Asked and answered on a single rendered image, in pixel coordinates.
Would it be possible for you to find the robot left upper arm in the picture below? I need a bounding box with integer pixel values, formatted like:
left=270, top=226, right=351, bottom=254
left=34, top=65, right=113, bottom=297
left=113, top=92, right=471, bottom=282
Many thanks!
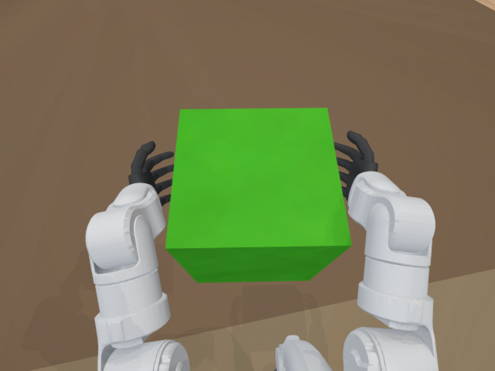
left=104, top=339, right=190, bottom=371

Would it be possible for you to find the carton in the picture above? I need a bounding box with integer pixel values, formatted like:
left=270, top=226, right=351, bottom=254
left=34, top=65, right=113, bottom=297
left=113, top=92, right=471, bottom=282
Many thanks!
left=166, top=108, right=352, bottom=283

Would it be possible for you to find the left robot hand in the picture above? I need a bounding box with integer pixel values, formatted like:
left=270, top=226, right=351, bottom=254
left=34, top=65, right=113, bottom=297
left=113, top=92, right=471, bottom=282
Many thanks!
left=128, top=141, right=174, bottom=206

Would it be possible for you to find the robot right shin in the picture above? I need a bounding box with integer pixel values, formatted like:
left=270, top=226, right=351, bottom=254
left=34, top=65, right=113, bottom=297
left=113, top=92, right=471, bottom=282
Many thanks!
left=284, top=335, right=300, bottom=342

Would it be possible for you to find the robot left forearm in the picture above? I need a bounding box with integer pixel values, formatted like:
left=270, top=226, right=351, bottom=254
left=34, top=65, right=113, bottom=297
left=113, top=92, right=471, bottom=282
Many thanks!
left=86, top=183, right=171, bottom=371

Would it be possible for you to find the robot right thigh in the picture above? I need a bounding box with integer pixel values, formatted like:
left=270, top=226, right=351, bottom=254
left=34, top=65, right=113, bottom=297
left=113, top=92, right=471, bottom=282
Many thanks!
left=275, top=340, right=333, bottom=371

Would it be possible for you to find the robot right upper arm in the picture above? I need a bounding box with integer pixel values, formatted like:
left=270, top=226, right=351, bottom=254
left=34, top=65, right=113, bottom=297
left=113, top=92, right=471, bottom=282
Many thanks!
left=343, top=327, right=438, bottom=371

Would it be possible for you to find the right robot hand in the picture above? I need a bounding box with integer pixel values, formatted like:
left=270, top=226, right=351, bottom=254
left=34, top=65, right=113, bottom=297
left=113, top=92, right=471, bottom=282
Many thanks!
left=333, top=131, right=378, bottom=202

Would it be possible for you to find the robot right forearm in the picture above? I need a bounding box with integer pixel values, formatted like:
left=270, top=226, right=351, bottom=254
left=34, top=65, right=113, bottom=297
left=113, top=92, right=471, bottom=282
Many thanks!
left=348, top=172, right=439, bottom=371

